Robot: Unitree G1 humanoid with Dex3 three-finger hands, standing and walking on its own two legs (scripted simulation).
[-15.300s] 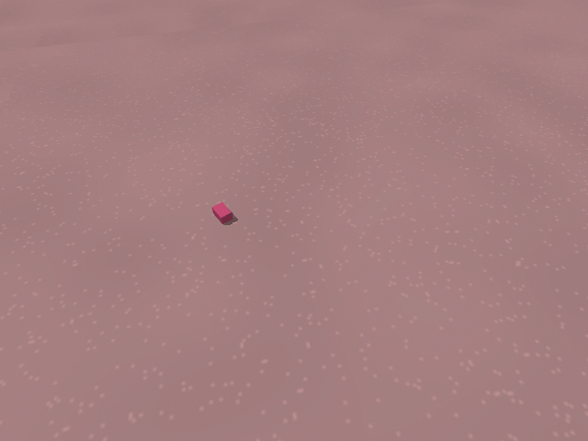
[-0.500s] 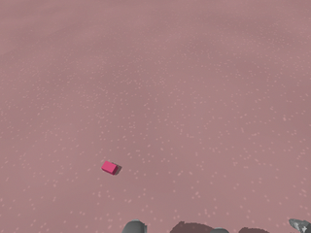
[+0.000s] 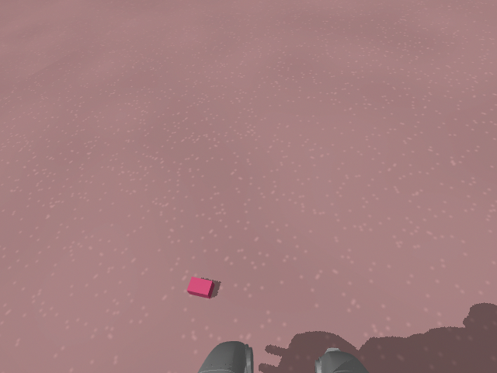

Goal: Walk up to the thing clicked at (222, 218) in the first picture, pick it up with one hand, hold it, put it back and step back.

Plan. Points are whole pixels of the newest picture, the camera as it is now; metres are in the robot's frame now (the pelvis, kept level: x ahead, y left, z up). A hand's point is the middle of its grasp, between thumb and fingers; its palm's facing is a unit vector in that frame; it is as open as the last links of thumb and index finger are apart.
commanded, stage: walk up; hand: left
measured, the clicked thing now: (201, 287) +0.52 +0.30 -0.71
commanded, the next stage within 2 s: none
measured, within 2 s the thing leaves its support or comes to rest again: neither
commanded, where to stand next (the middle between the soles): +0.08 +0.18 m, yaw -16 degrees
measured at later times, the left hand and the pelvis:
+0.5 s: hand out of the picture +0.13 +0.53 -0.13, palm faces -0.18 -0.85 -0.49, open 7.4 cm; pelvis +0.01 +0.23 +0.01, yaw -10 degrees
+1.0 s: hand (63, 318) +0.26 +0.40 -0.11, palm faces -0.34 -0.86 -0.38, open 7.4 cm; pelvis +0.04 +0.21 +0.02, yaw -20 degrees
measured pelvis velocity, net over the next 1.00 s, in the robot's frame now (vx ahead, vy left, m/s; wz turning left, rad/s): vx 0.04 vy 0.21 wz -0.34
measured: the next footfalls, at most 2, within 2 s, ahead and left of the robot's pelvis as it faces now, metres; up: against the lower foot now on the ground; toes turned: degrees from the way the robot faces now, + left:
left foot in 0.22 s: +0.05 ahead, +0.32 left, +0.00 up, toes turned -1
right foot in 0.84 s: +0.05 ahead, +0.09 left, +0.00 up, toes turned -20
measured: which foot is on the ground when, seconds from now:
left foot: up 0.00-0.20, down 0.22-0.88, up 0.90-1.00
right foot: down 0.00-0.24, up 0.26-0.82, down 0.84-1.00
